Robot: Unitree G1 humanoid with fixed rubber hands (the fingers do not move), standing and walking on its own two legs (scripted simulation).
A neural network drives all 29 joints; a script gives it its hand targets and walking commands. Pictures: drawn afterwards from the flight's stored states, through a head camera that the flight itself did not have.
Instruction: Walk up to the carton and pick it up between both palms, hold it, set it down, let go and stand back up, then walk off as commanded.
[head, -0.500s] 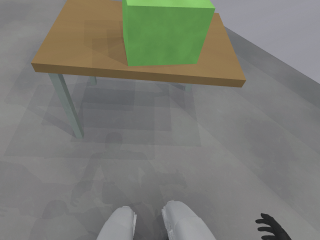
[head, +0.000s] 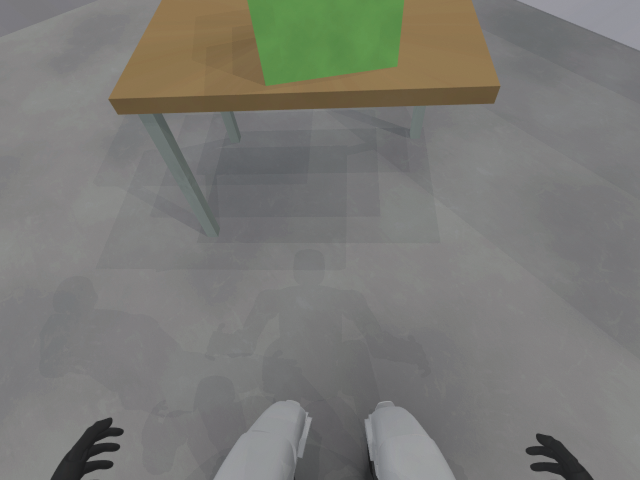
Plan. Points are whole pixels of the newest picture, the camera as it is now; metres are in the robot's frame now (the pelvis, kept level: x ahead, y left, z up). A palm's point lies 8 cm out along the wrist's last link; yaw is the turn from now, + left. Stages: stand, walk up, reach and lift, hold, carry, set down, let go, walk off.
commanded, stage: walk off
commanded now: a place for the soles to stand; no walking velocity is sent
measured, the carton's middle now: out of the picture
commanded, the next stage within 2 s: stand in 1.50 s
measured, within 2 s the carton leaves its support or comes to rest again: neither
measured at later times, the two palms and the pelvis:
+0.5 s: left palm out of the picture -0.08 +0.38 -0.14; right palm out of the picture -0.02 -0.25 -0.07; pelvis -0.10 +0.07 -0.01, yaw -1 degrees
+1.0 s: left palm out of the picture -0.03 +0.36 -0.10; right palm out of the picture -0.02 -0.27 -0.08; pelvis -0.10 +0.05 +0.00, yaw +0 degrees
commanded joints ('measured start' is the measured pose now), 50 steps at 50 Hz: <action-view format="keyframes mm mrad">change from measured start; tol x32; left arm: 1 76 235 135 -72 0 -27 19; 31 431 233 140 177 22 -41 -11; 50 41 285 103 112 14 -75 -22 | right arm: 1 79 -231 -146 -65 1 -23 -4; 50 -22 -191 -127 24 3 -111 12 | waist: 1 47 -223 -272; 26 -1 208 -101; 32 56 -245 26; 42 -35 142 -143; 50 -30 -161 -137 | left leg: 1 -194 18 -72 68 -94 -19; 9 344 140 112 -499 -76 50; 13 -131 414 -636 -1012 -460 171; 28 28 335 -271 -864 -442 185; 33 -157 11 -7 -102 -144 23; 39 296 117 81 -634 21 72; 42 310 416 -507 -958 -113 186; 50 77 85 117 -503 -64 40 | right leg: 1 338 -257 451 -456 -207 -131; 8 -122 -271 258 -476 -272 -154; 15 -185 111 171 451 -153 4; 30 330 -20 -30 -267 -228 -42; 33 -160 -327 746 -787 -750 -68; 39 -57 -158 245 -389 -87 -117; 43 -93 6 50 22 -270 -15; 50 95 -238 411 -503 -162 -159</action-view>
